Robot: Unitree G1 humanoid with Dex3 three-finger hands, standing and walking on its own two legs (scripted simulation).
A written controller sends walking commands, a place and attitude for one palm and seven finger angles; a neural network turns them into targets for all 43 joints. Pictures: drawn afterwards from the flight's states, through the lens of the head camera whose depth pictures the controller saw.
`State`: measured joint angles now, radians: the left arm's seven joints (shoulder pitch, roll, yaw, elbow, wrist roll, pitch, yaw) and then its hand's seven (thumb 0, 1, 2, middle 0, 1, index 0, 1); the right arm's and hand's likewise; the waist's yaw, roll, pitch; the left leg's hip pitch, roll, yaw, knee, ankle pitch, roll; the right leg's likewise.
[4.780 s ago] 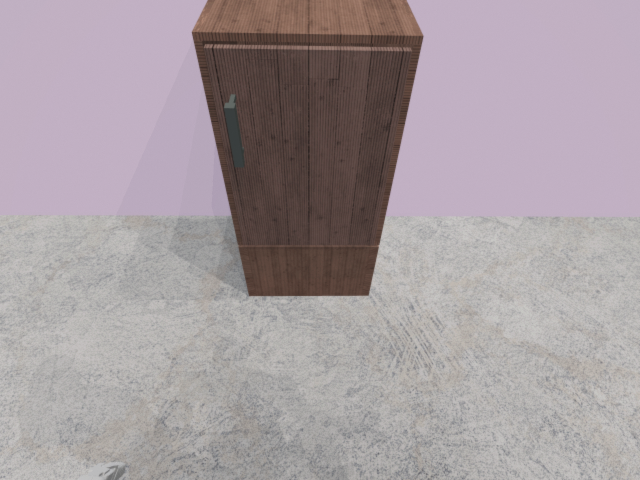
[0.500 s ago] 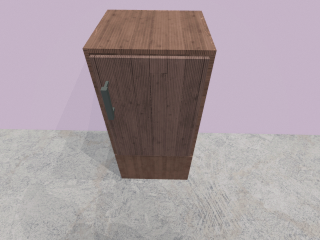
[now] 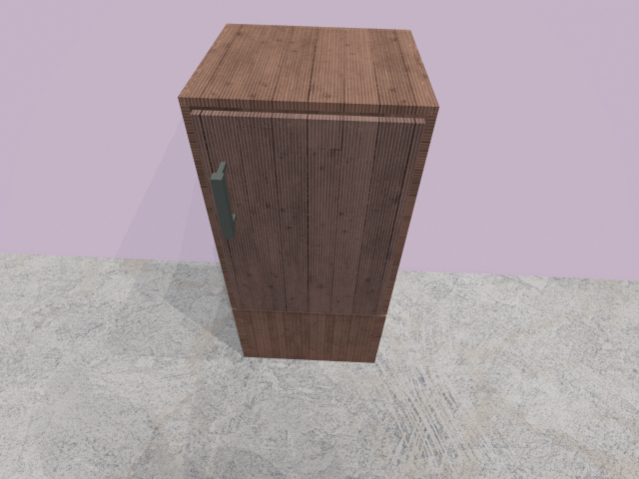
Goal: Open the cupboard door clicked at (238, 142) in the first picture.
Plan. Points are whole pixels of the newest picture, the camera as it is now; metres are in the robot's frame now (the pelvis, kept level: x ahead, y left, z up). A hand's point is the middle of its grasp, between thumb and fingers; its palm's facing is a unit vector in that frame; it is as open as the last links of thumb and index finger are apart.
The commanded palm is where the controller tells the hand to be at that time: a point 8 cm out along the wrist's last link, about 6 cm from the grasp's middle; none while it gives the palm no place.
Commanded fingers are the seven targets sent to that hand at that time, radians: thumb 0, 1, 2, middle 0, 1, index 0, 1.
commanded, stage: shuffle to correct the standing spot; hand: left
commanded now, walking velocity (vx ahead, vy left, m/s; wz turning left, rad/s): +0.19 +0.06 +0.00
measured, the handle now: (226, 200) +0.61 +0.22 -0.02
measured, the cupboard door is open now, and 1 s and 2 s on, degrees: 0 0 0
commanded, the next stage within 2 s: come to a stop and stand still in 0.28 s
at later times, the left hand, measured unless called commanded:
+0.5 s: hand out of the picture +0.09 +0.19 -0.18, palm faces +0.07 -0.97 -0.22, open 7.3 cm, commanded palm none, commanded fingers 0.00 0.90 0.90 -0.20 -0.30 -0.20 -0.30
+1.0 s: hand out of the picture +0.09 +0.19 -0.17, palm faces +0.03 -0.99 -0.15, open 7.4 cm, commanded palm none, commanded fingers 0.00 0.90 0.90 -0.20 -0.30 -0.20 -0.30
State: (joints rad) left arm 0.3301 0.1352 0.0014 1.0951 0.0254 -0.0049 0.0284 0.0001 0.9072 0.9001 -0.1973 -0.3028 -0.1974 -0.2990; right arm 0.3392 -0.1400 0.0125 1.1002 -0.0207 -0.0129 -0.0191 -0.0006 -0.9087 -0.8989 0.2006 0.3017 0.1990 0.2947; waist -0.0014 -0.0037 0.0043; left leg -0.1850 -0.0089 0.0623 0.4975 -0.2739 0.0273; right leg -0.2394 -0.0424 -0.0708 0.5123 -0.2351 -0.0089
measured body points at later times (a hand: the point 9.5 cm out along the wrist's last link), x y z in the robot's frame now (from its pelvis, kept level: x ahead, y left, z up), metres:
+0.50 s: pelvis +0.06 +0.01 -0.01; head +0.07 +0.00 +0.44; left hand +0.09 +0.24 -0.16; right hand -0.01 -0.19 -0.17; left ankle +0.01 +0.10 -0.71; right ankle +0.10 -0.09 -0.74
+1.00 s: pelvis +0.10 +0.03 +0.01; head +0.11 +0.04 +0.46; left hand +0.09 +0.24 -0.16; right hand +0.13 -0.20 -0.15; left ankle +0.11 +0.14 -0.74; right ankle +0.10 -0.09 -0.74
